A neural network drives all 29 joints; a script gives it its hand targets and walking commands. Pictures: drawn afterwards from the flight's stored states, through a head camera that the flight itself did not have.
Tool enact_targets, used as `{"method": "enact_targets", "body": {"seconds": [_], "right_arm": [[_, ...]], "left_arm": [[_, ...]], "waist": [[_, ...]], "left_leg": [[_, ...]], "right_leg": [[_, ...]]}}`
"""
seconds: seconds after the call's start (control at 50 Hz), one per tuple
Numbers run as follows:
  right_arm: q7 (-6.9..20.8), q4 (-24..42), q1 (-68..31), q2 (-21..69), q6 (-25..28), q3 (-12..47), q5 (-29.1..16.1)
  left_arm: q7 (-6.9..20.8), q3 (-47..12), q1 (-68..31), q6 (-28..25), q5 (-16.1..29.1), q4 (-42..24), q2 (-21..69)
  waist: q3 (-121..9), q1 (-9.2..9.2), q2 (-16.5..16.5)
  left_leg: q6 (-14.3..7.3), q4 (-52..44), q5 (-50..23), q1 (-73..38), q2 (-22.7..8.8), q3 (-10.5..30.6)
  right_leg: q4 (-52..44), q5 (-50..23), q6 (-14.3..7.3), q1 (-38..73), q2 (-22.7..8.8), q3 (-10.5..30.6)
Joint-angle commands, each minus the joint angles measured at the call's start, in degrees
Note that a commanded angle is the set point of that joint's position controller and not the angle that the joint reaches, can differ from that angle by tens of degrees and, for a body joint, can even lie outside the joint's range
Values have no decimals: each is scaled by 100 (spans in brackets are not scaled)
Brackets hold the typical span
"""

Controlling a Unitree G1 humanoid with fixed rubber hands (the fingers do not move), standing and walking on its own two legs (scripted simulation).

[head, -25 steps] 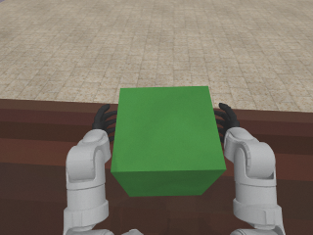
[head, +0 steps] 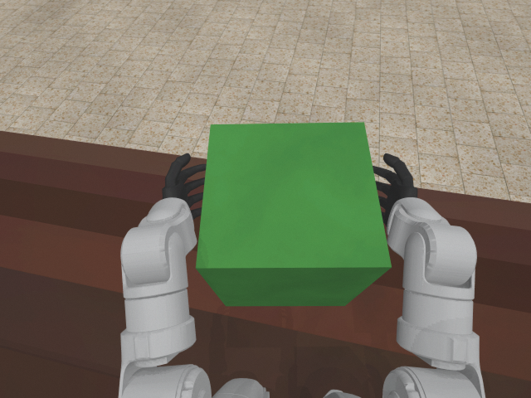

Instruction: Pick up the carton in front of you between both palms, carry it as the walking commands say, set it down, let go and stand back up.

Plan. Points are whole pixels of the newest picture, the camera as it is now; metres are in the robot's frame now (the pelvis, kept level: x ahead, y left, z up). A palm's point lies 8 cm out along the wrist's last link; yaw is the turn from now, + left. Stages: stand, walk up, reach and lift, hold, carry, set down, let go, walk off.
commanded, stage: carry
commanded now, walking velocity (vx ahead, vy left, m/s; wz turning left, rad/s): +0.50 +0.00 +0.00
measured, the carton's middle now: (285, 226) +0.35 +0.03 +0.03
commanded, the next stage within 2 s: none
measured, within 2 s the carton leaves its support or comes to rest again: neither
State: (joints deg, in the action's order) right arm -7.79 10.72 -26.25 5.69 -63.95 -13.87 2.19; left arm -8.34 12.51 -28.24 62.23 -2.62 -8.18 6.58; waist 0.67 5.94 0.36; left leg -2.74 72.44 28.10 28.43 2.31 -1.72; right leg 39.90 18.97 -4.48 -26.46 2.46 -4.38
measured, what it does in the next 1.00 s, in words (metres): goes down: left foot 0.12 m lower, then right foot 0.12 m lower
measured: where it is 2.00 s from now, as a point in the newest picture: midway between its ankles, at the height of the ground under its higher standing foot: (283, 187)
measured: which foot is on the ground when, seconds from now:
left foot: up 0.00-0.28, down 0.30-0.72, up 0.74-1.00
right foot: down 0.00-0.30, up 0.32-0.70, down 0.72-1.00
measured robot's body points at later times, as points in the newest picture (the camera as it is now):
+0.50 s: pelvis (268, 275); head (254, 45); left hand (232, 122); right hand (359, 136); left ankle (262, 351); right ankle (312, 340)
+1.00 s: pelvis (285, 179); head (289, 9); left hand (238, 89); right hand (329, 90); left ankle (255, 246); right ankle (292, 288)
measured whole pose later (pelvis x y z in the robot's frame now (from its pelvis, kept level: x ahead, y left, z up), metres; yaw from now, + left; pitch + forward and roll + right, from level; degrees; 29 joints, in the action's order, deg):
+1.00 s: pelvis +0.67 +0.04 -0.26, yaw -1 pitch +3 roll +0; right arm -8.3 7.1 -18.3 7.7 -56.4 -13.3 3.1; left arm -9.5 9.7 -23.5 54.9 2.0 -0.3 4.7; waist 1.4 6.9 0.2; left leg -2.6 53.1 0.1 40.9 -2.1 2.1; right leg 48.9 32.9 -7.5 -19.6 5.6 -5.1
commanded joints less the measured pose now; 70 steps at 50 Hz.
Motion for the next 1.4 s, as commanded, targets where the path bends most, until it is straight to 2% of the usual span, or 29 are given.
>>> {"method": "enact_targets", "body": {"seconds": [0.0, 0.08, 0.16, 0.22, 0.24, 0.28, 0.3, 0.32, 0.4, 0.48, 0.6, 0.64, 0.68, 0.7, 0.72, 0.76, 0.8, 0.84, 0.92, 1.0, 1.08, 1.1, 1.12, 1.14, 1.16, 1.2, 1.32, 1.36, 1.38], "right_arm": [[440, 325, -3344, 4447, 50, 3712, -1045], [377, 247, -3233, 4359, 210, 3652, -904], [323, 223, -2998, 4081, 130, 3599, -776], [332, -1, -2823, 3872, 5, 3505, -736], [332, -54, -2798, 3816, -38, 3476, -726], [355, -145, -2792, 3712, -105, 3434, -781], [392, -229, -2888, 3616, -146, 3387, -879], [374, -475, -3146, 3678, -154, 3510, -1105], [459, -278, -4081, 4779, -27, 4079, -2033], [685, -32, -4645, 5739, 395, 4469, -2387], [739, -214, -3328, 5538, 797, 4617, -2138], [739, -165, -3071, 5286, 837, 4615, -2055], [692, -61, -3064, 5056, 842, 4653, -1960], [645, -89, -3097, 4920, 800, 4573, -1879], [583, -226, -2812, 4790, 743, 4434, -1680], [390, -325, -2236, 4195, 648, 3853, -1228], [316, -294, -2373, 4167, 653, 3634, -1065], [328, -239, -2513, 4295, 760, 3568, -967], [388, -95, -2766, 4622, 969, 3790, -1024], [367, 169, -2785, 4383, 1011, 3973, -1099], [271, 72, -2408, 3825, 748, 3798, -1003], [243, 29, -2239, 3648, 687, 3727, -954], [209, -63, -2041, 3547, 618, 3663, -911], [170, -127, -2200, 3419, 584, 3581, -900], [140, -366, -2133, 3478, 524, 3644, -1025], [204, -81, -2723, 3860, 476, 3864, -1477], [561, -82, -3783, 5125, 808, 4504, -2281], [610, -161, -3594, 5249, 908, 4559, -2285], [621, -165, -3525, 5278, 950, 4585, -2302]], "left_arm": [[895, -4574, -3661, 115, 2338, -568, 5079], [915, -4719, -4131, -73, 2661, -640, 5128], [828, -4421, -3303, -7, 2436, -145, 4914], [801, -4115, -2976, 103, 2144, 264, 4691], [781, -4044, -2984, 144, 2023, 402, 4630], [715, -3773, -2963, 197, 1741, 557, 4487], [647, -3521, -3013, 225, 1533, 664, 4391], [558, -3304, -2991, 327, 1280, 726, 4124], [322, -2905, -2800, 314, 933, 596, 4274], [510, -3409, -3342, -156, 1098, 263, 5097], [609, -3916, -2593, -557, 1138, -83, 5029], [605, -3961, -2447, -604, 1116, -180, 4745], [600, -3977, -2206, -591, 1106, -183, 4461], [591, -3931, -2057, -572, 1110, -139, 4281], [552, -3976, -2025, -525, 1164, -51, 4058], [540, -4267, -2201, -483, 1667, 22, 4252], [598, -4403, -2667, -495, 2042, -115, 4593], [681, -4500, -3113, -566, 2271, -185, 4914], [778, -4592, -3271, -730, 2395, -124, 5206], [757, -4476, -2777, -772, 2291, 33, 4928], [626, -4162, -2214, -614, 2038, 301, 4410], [589, -4119, -2213, -555, 1935, 363, 4279], [540, -3958, -2156, -492, 1807, 405, 4121], [500, -3869, -2315, -422, 1671, 353, 4100], [436, -3720, -2327, -324, 1563, 393, 3832], [306, -3341, -2297, -286, 1357, 418, 3839], [367, -3391, -2525, -598, 1023, 311, 4549], [398, -3551, -2473, -715, 1031, 222, 4651], [409, -3629, -2460, -767, 1045, 107, 4648]], "waist": [[-2512, 96, -212], [-2550, 41, -459], [-2010, 352, -185], [-1667, 47, -736], [-2052, -431, -883], [-2266, -1611, 26], [-1587, -1522, 916], [-1814, -723, 1429], [-2118, -768, 137], [-2226, -866, 349], [-2204, -1407, 333], [-2257, -1160, 546], [-2868, 59, 437], [-2585, 561, -613], [-2730, -226, -1172], [-3058, -133, -691], [-2532, -200, -70], [-2151, -227, 249], [-2478, -164, -568], [-2069, 274, -76], [-1778, -96, -776], [-2430, -767, -790], [-2802, -1403, 111], [-2881, -1047, 1189], [-2847, -1057, 1169], [-2551, -962, 3], [-2163, -960, 519], [-2651, -918, 620], [-2547, -1117, 143]], "left_leg": [[0, -488, 22, 2513, -287, 611], [66, -1154, -1320, 1456, -275, 155], [127, -4101, -4794, 366, -76, -177], [101, -4712, -5535, -1202, -41, -402], [-9, -3890, -5744, -2117, -2, -718], [-166, -4764, -4918, -3148, -210, -573], [-229, -4880, -5317, -3357, -806, 60], [-517, -3660, -6902, -4178, -1688, 1551], [-1546, -4184, -3233, -2807, -2124, 3371], [-1285, -3875, -4057, -2085, -1748, 2408], [-781, -2509, -3038, -2021, -414, 906], [-504, -1752, -2925, -1559, -212, 464], [-161, 313, -4439, -1056, -565, 169], [83, 1936, -1849, -37, -12, -318], [236, 2890, 1132, 1924, 346, 42], [-1, 2248, 633, 2518, -76, 706], [-49, 1195, -4, 2743, -329, 951], [106, -409, -652, 1900, -439, 683], [-63, -929, -1990, 1241, -307, 99], [130, -3887, -4551, 739, -14, -335], [-27, -5141, -5178, -1155, -42, -596], [-115, -4310, -5480, -2551, 30, -854], [-392, -4489, -4162, -3535, -274, -309], [-1066, -3349, -6374, -4583, -1570, 1166], [-1411, -3622, -5747, -4660, -1801, 2453], [-1687, -4463, -1784, -3574, -1864, 3389], [-1428, -4191, -3638, -2173, -1617, 2619], [-1174, -3577, -4848, -2811, -1516, 2233], [-1037, -3074, -4084, -3065, -986, 1791]], "right_leg": [[-757, -3168, -1304, 4004, -1695, 2851], [-772, -3653, -1118, 3125, -1738, 2263], [-116, -1442, -609, 2122, -608, 1147], [365, -405, -398, 972, -601, 869], [1079, -1349, -210, 846, -774, 530], [3779, -2608, 225, 813, -539, -35], [5288, 1365, 366, -360, 179, -13], [5398, 1711, 386, -1605, 43, 631], [3598, 431, 339, -2092, -581, 967], [2737, -890, 211, -1342, -491, 625], [-842, -3558, 122, -182, 173, -341], [-1117, -4292, 92, 957, 430, -754], [-1271, -3995, -213, 2776, -41, -170], [-1506, -4181, -426, 3508, -519, 231], [-112, -6256, -1070, 5011, -1815, 2021], [-514, -2972, -1675, 4524, -2267, 3306], [-399, -2583, -1592, 3595, -2081, 3485], [-730, -2721, -1345, 2368, -1887, 3158], [-300, -3747, -883, 2308, -1363, 2081], [655, -2098, -708, 2225, -435, 1213], [1625, -1670, -401, 1378, -430, 785], [2739, -2946, -180, 1075, -626, 516], [4354, -2172, 126, 384, -389, 235], [5779, 1609, 382, -1095, 125, 192], [5819, 1783, 347, -1802, 194, 407], [4930, 1514, 301, -2147, -231, 875], [2320, 635, 285, -1548, -348, 601], [2833, -723, 166, -1874, -455, 529], [1929, -1770, 165, -2275, -502, 650]]}}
